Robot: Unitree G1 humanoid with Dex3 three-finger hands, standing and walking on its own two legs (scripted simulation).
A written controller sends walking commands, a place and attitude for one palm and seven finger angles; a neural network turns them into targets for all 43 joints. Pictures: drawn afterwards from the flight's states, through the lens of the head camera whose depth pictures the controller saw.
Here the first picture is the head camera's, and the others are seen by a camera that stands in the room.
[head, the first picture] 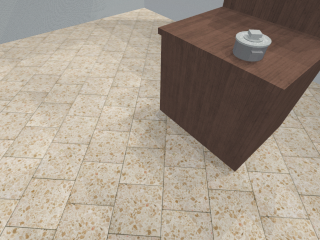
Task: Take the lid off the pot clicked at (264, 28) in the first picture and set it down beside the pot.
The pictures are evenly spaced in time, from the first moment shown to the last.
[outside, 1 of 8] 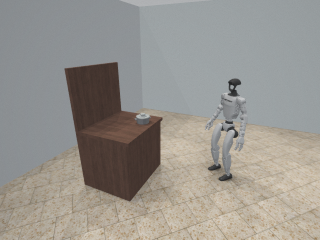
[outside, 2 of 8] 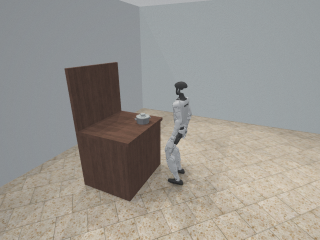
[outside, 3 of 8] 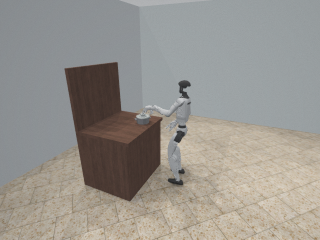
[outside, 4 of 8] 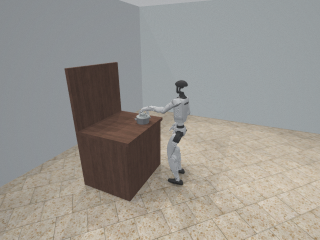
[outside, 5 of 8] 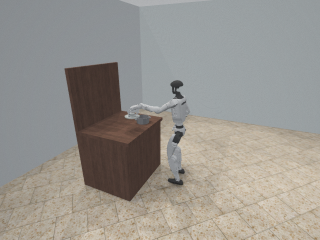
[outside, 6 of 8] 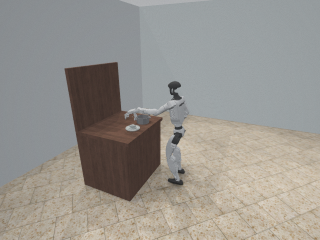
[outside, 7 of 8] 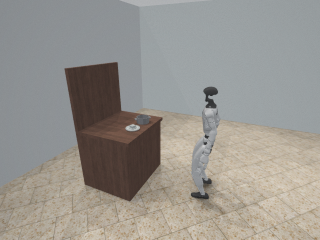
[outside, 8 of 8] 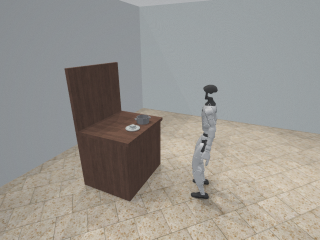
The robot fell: no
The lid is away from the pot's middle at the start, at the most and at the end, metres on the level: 0.00 0.24 0.23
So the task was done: yes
